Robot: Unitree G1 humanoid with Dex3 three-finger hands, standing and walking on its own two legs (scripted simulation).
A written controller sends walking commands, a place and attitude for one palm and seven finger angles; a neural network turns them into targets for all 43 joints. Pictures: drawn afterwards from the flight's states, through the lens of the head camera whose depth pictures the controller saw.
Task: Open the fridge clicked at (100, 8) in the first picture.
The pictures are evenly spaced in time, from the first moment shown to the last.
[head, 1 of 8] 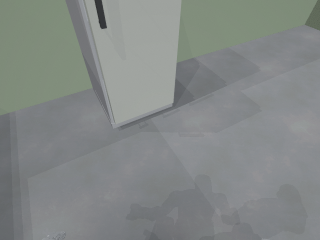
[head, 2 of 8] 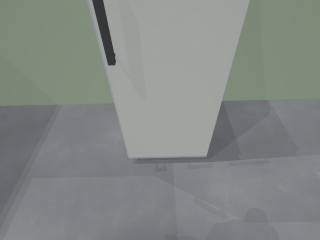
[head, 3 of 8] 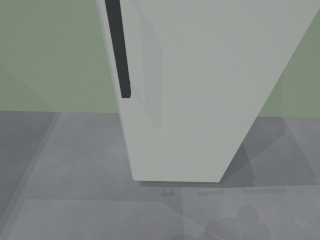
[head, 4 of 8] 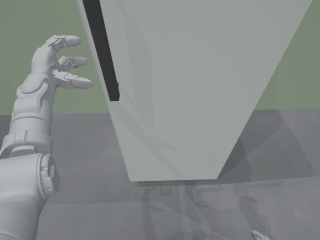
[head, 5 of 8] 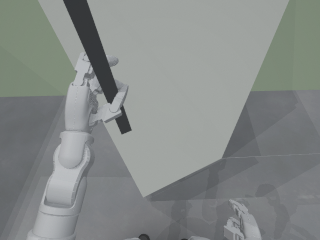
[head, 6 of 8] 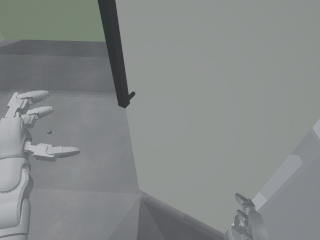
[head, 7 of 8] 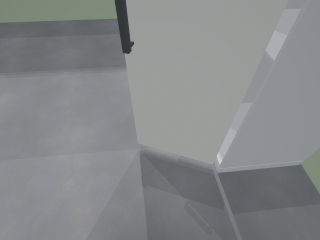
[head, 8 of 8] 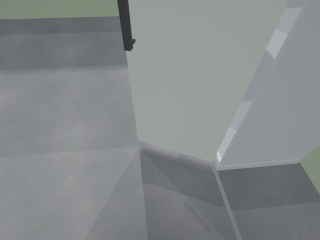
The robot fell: no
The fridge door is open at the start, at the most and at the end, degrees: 0 71 66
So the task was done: yes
